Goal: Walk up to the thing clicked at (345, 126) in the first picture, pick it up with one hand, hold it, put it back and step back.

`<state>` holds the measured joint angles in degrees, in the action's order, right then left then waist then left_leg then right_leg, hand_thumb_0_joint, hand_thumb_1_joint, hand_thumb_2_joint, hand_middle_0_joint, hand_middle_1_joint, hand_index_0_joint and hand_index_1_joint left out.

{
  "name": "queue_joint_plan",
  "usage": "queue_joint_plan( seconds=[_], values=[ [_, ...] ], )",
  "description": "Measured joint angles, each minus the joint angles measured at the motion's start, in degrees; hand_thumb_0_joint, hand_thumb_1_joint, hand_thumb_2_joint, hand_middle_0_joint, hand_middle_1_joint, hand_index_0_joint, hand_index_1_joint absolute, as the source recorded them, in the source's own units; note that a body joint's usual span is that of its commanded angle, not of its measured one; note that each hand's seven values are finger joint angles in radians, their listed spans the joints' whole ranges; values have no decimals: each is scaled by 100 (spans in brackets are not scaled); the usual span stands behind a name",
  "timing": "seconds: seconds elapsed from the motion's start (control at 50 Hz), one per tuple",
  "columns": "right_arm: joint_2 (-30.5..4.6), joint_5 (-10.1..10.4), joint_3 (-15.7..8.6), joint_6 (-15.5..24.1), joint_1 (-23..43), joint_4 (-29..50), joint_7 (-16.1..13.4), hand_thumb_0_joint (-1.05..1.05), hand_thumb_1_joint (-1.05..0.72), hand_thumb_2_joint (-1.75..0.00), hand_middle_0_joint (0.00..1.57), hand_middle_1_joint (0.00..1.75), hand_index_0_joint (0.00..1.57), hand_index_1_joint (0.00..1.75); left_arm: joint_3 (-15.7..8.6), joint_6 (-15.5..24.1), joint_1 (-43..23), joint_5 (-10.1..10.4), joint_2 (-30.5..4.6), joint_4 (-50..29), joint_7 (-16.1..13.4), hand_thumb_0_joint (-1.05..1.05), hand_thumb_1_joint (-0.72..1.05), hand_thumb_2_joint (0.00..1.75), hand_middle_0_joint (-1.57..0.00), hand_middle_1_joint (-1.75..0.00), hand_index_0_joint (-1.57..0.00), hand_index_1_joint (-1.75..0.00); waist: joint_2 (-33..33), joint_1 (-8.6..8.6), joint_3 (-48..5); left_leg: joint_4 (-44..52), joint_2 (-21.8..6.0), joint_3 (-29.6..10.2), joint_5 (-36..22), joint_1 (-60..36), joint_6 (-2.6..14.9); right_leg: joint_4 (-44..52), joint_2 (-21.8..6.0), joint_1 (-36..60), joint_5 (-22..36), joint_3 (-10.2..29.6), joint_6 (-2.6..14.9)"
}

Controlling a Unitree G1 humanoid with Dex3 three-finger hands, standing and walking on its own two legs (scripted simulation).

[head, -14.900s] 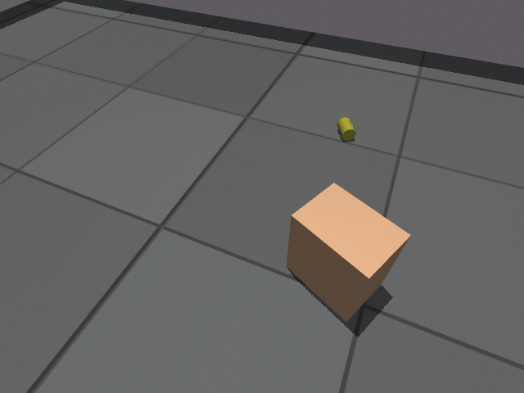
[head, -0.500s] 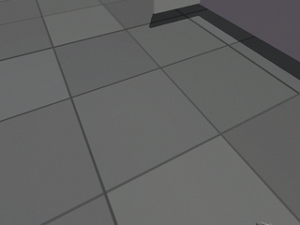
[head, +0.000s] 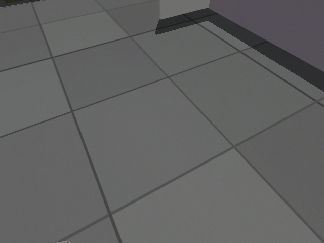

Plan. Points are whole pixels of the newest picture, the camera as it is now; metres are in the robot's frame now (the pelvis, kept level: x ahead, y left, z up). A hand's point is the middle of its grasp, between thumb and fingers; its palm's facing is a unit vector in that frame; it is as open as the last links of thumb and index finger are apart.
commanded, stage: stand
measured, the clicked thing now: out of the picture -0.52 -1.34 -0.74
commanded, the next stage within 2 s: walk up in 0.94 s
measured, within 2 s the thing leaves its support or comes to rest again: neither
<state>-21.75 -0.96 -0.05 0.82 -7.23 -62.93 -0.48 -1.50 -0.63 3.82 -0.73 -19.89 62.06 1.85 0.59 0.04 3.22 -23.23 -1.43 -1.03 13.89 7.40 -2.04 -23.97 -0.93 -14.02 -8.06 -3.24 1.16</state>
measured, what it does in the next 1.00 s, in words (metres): stands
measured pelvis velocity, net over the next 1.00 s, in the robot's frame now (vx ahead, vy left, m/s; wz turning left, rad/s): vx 0.02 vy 0.01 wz -0.05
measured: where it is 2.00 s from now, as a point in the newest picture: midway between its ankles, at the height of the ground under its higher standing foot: outside the picture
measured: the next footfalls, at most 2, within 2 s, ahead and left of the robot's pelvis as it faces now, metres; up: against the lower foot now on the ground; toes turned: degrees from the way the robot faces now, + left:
right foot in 1.66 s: -0.06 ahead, -0.07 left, +0.00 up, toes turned -48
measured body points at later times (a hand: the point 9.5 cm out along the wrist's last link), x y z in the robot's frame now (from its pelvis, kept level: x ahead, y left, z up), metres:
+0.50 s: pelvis +0.02 +0.01 +0.00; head +0.02 +0.00 +0.45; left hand +0.10 +0.31 -0.12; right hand +0.08 -0.29 -0.14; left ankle -0.01 +0.14 -0.74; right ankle +0.06 -0.11 -0.74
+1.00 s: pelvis +0.02 +0.01 +0.00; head +0.04 +0.00 +0.45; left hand +0.11 +0.31 -0.12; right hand +0.11 -0.30 -0.13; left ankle -0.01 +0.14 -0.74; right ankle +0.06 -0.11 -0.74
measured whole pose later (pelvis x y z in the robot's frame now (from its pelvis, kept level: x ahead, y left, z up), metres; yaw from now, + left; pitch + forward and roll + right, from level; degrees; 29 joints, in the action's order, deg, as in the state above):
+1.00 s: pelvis +0.02 +0.01 +0.00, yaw -3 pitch -2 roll +0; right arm -21.4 -0.3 -1.4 -0.8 -3.9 -61.7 0.9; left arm -1.4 -0.1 6.9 -1.0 -19.6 62.2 1.1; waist -1.6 -1.4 4.1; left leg -24.5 -2.2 1.0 16.2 5.4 -0.8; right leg -22.4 0.6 -12.0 -8.3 -0.6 1.0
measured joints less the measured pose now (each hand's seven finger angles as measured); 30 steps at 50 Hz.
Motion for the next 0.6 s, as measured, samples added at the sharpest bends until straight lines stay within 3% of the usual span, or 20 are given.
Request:
queue_joint_plan(
  seconds=[0.6],
  values=[
    [155, -3, 29, -31, 4, -234, 74, 0, -90, -89, 20, 30, 21, 30, 149, 163, 117, 22, 5, 384, -120, 0, 91, 90, -20, -30, -20, -30, -93, -27, -98, 552, 20, 16, -110, -439, 30, 385, -15, 366, 22, 9, -66]
  ],
)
